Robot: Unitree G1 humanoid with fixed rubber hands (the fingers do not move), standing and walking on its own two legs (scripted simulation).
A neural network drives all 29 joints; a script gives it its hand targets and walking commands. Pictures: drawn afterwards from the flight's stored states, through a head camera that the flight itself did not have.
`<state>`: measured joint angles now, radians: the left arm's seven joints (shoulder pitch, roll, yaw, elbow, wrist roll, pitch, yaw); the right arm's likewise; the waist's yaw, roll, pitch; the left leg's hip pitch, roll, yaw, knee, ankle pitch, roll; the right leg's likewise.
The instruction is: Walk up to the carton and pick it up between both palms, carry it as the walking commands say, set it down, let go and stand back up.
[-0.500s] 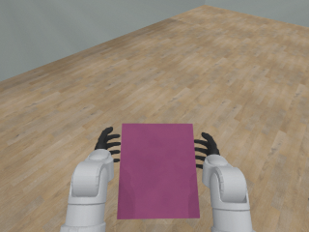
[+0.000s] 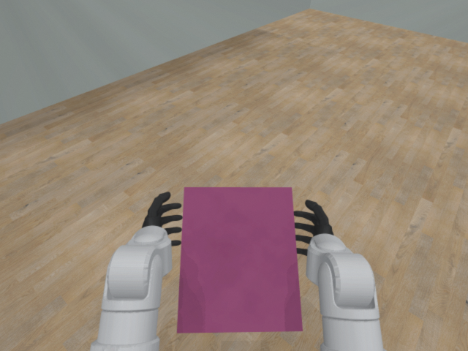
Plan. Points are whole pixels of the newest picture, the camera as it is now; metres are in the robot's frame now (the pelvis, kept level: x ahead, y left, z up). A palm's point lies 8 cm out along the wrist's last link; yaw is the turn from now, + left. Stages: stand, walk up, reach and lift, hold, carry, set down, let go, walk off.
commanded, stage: carry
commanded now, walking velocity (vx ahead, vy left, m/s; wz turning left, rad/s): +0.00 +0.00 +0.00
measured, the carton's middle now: (236, 256) +0.31 +0.00 -0.01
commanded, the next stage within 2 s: none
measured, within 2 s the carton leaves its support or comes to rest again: neither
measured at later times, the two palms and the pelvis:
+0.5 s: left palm (156, 235) +0.28 +0.13 +0.10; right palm (323, 243) +0.28 -0.13 +0.09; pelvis +0.00 +0.00 +0.00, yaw +0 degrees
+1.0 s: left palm (205, 185) +0.38 +0.06 +0.11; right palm (357, 220) +0.32 -0.19 +0.11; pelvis +0.08 -0.01 +0.02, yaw -14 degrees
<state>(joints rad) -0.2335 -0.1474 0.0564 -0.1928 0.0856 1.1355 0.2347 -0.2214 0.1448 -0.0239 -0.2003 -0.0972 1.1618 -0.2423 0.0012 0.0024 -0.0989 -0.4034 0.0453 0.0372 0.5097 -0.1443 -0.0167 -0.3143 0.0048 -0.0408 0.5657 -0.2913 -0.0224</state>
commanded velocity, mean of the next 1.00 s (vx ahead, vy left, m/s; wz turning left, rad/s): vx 0.40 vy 0.00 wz -0.40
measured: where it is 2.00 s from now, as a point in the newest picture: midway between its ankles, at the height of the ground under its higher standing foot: (327, 276)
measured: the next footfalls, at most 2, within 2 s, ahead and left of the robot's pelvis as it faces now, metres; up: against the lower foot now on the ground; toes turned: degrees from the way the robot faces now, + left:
right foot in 1.14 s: +0.18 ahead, -0.18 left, +0.00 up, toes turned -31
left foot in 1.48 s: +0.59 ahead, -0.15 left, +0.00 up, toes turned -31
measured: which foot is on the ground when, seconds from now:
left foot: down 0.00-1.00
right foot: down 0.00-0.80, up 0.82-1.00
